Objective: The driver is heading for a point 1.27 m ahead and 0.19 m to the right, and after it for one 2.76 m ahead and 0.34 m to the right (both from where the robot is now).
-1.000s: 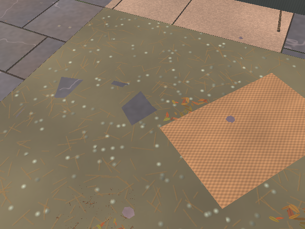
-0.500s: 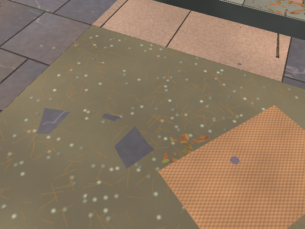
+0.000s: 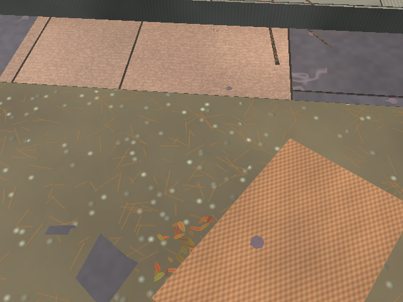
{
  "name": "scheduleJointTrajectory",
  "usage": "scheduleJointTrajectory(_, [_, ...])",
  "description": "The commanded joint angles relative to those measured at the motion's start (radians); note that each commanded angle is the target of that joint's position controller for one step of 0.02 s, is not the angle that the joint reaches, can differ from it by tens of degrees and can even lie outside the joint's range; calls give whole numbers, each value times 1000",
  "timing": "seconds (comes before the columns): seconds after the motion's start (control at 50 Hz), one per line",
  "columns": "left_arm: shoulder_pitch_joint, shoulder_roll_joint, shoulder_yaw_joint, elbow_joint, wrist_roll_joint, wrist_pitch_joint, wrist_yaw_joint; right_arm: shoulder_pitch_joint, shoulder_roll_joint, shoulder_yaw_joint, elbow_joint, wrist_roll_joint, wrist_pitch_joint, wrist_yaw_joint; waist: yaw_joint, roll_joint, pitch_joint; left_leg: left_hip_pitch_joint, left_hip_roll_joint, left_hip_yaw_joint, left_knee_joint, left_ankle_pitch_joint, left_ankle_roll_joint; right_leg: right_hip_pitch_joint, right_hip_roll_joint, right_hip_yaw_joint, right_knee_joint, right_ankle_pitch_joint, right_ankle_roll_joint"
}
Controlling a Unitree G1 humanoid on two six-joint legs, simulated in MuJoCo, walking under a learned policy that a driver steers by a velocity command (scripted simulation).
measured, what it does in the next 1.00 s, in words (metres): walks ahead, turning right: left foot, then right foot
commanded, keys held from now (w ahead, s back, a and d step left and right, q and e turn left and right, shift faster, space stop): w+e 0.60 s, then w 0.34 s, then w+q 0.06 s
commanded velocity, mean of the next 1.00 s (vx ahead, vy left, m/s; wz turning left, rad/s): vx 0.50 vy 0.00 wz -0.46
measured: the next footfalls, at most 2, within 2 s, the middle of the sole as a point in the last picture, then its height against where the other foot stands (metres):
left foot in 0.32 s outside the picture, level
right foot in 0.84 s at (285, 268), level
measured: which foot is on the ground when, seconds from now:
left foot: up 0.00-0.30, down 0.32-0.86, up 0.88-1.00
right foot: down 0.00-0.32, up 0.34-0.82, down 0.84-1.00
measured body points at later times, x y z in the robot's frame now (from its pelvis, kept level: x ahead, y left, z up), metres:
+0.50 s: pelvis +0.28 +0.05 +0.00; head +0.31 +0.05 +0.45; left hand +0.47 +0.28 -0.10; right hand +0.32 -0.25 -0.09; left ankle +0.34 +0.14 -0.73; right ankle +0.20 -0.07 -0.64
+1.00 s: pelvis +0.51 -0.11 +0.00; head +0.54 -0.13 +0.45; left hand +0.76 +0.06 -0.09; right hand +0.45 -0.40 -0.12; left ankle +0.51 +0.07 -0.64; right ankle +0.51 -0.20 -0.73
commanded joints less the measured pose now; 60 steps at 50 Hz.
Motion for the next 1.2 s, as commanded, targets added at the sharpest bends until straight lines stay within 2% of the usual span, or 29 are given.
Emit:
scheduleJointTrajectory(0.02, [-23, 124, 31, -90, 5, -26, 16, 32, -108, -32, -66, -18, 3, -3, -33, -45, -124, -144, 42, -29, -92, 72, -18, 173, -262, 349, -264, 242, -205])
scheduleJointTrajectory(0.14, [55, 156, 40, -66, -9, -16, 47, -171, -48, -3, -118, -16, 7, 9, 37, -86, -69, -87, -36, -2, -525, 409, -61, 89, -177, 241, -256, 162, -133])
scheduleJointTrajectory(0.22, [114, 156, 42, -45, -17, -5, 51, -244, -81, -10, -143, 3, -9, 29, 64, -106, -60, -34, -73, -24, -663, 427, -45, 147, -211, 331, -192, 68, -116])
scheduleJointTrajectory(0.28, [104, 153, 44, -49, -13, 4, 55, -192, -116, -27, -139, 7, -24, 36, 26, -145, -68, 41, -81, -30, -708, 309, -7, 204, -236, 416, -105, 68, -90])
scheduleJointTrajectory(0.3, [88, 137, 40, -56, -12, 7, 55, -120, -126, -37, -120, 6, -29, 33, -16, -151, -90, 138, -87, -13, -746, 305, 15, 195, -211, 415, -51, 96, -71])
scheduleJointTrajectory(0.32, [81, 95, 25, -68, -7, 4, 52, -17, -158, -52, -103, -8, -34, 26, -68, -129, -168, 320, -33, -47, -744, 297, 54, 149, -158, 372, 94, 122, -36])
scheduleJointTrajectory(0.34, [99, 34, 2, -90, 13, 2, 51, 138, -216, -65, -91, -20, -33, 17, -117, 13, -315, 583, 151, -237, -735, 239, 112, 10, -81, 268, 392, -78, 8])
scheduleJointTrajectory(0.36, [236, 11, -7, -121, -28, -8, 52, 193, -276, -79, -53, -29, -20, 28, -39, 383, -388, 816, 338, -733, -866, -42, 264, -341, 12, 179, 684, -441, 59])
scheduleJointTrajectory(0.38, [211, 123, 12, -86, -36, -5, 56, 154, -169, -55, -77, -8, -16, 31, -67, 226, -290, 757, 326, -737, -906, -235, 239, -447, -67, 207, 802, -379, 74])
scheduleJointTrajectory(0.4, [104, 165, 25, -99, -25, 1, 54, 116, -117, -40, -84, -3, -7, 24, -91, 130, -180, 643, 286, -561, -908, -181, 198, -466, -98, 176, 822, -283, 81])
scheduleJointTrajectory(0.42, [58, 151, 25, -107, -14, 6, 54, 72, -103, -31, -88, -13, -1, 23, -73, 59, -124, 528, 243, -436, -919, -38, 179, -426, -131, 151, 802, -212, 86])
scheduleJointTrajectory(0.44, [28, 138, 27, -119, -6, 7, 50, 46, -83, -25, -79, -17, 4, 20, -57, 58, -78, 449, 207, -346, -939, 69, 177, -407, -157, 151, 755, -168, 89])
scheduleJointTrajectory(0.48, [43, 103, 25, -124, -19, 16, 39, 34, -71, -21, -66, -19, -2, 16, -30, 106, -66, 375, 168, -219, -983, 165, 170, -345, -191, 132, 706, -128, 91])
scheduleJointTrajectory(0.56, [-12, 64, 13, -150, -13, 27, 36, 54, -113, -35, -26, -14, -10, 11, -30, 66, -44, 382, 185, -83, -1030, 324, 201, -407, -209, 116, 600, -45, 113])
scheduleJointTrajectory(0.64, [-97, 38, -1, -161, -11, 14, 19, 72, -135, -36, 4, -11, 2, 9, -58, 47, -29, 405, 154, 55, -1036, 422, 182, -371, -198, 78, 377, 136, 111])
scheduleJointTrajectory(0.7, [-199, 14, -16, -186, -9, 0, 1, 123, -159, -38, 37, 3, 14, 11, -95, 35, 7, 428, 159, 105, -1040, 431, 176, -320, -170, 21, 214, 181, 92])
scheduleJointTrajectory(0.76, [-258, 28, -15, -216, -13, -6, -13, 167, -186, -43, 70, 22, 32, 14, -95, 49, 32, 515, 201, 108, -1011, 510, 173, -305, -148, -9, 119, 99, 59])
scheduleJointTrajectory(0.8, [-219, 61, 0, -217, -5, -6, -16, 161, -212, -48, 82, 31, 43, 10, -46, 84, -8, 561, 211, 131, -912, 797, 156, -199, -102, -47, 74, 14, 20])
scheduleJointTrajectory(0.84, [38, 141, 46, -143, 0, -2, -3, 150, -203, -38, 88, 30, 51, 0, 102, 80, -166, 463, 155, 204, -600, 980, 106, 204, -39, -76, -4, 100, -36])
scheduleJointTrajectory(0.86, [210, 222, 72, -110, 3, 9, 16, 151, -147, -13, 59, -2, 45, -2, 163, -34, -299, 207, 108, 217, -281, 627, 64, 535, -213, 153, 47, 167, -93])
scheduleJointTrajectory(0.88, [186, 297, 71, -110, 4, 4, 17, 265, -30, 27, 33, -13, 22, 13, 48, -268, -430, -146, -76, 115, 44, -211, 14, 774, -459, 676, -72, -10, -262])
scheduleJointTrajectory(0.9, [202, 201, 47, -117, 3, -4, 12, 173, -135, 2, 46, 22, 2, 23, 118, -149, -449, -236, -52, -39, 144, -224, 24, 753, -467, 729, -149, -76, -251])
scheduleJointTrajectory(0.92, [152, 169, 33, -105, 6, -13, 10, 77, -158, -6, 6, 47, -7, 27, 112, -137, -285, -307, -14, -20, 144, -144, 33, 633, -426, 558, -166, 6, -210])
scheduleJointTrajectory(0.94, [92, 145, 25, -101, 1, -17, 9, 48, -142, -1, 3, 35, -10, 21, 73, -77, -200, -285, 29, -10, 79, -54, 35, 491, -379, 438, -179, 103, -180])
scheduleJointTrajectory(0.96, [38, 112, 16, -102, 8, -21, 8, 49, -138, -5, 12, 18, -5, 19, 37, -66, -149, -239, 55, -10, 22, 2, 28, 375, -350, 349, -207, 177, -163])
scheduleJointTrajectory(1.0, [-7, 79, 9, -99, 19, -36, 8, 112, -114, -5, 38, 22, 24, 22, -18, -85, -132, -138, 80, -26, -20, 71, 15, 253, -326, 264, -281, 201, -157])
scheduleJointTrajectory(1.04, [-13, 91, 14, -74, 17, -56, 11, 114, -82, 0, 43, 21, 50, 18, -35, -74, -94, -142, 80, -32, -64, 117, -4, 191, -329, 187, -337, 228, -160])
scheduleJointTrajectory(1.1, [13, 103, 20, -37, 29, -67, 24, 37, -72, 0, 20, 17, 59, 14, -14, -60, -38, -220, 62, -68, -191, 271, -21, 195, -316, 79, -374, 239, -134])
scheduleJointTrajectory(1.2, [38, 128, 24, -1, 21, -65, 38, -101, -41, 14, -22, 13, 46, 40, 41, -51, 8, -186, 22, -1, -474, 504, -1, 240, -299, -66, -398, 237, -76])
